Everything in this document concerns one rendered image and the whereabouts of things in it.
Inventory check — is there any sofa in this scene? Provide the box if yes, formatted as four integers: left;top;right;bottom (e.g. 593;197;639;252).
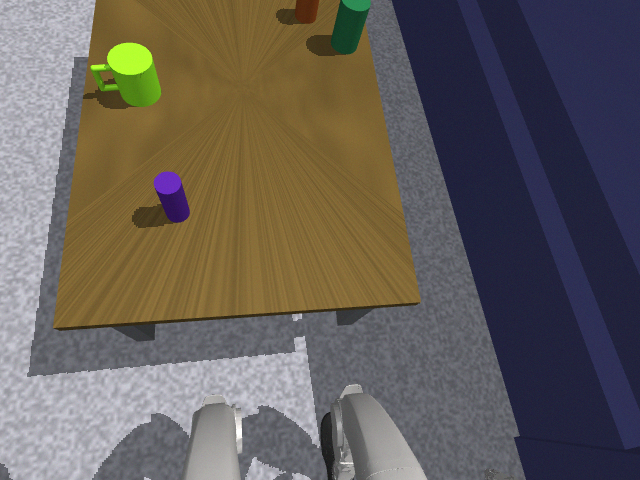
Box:
392;0;640;480

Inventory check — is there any coffee table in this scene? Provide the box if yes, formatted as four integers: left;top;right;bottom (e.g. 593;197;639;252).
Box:
53;0;421;342

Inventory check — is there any right robot foot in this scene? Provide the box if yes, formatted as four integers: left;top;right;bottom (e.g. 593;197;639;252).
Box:
320;412;354;480

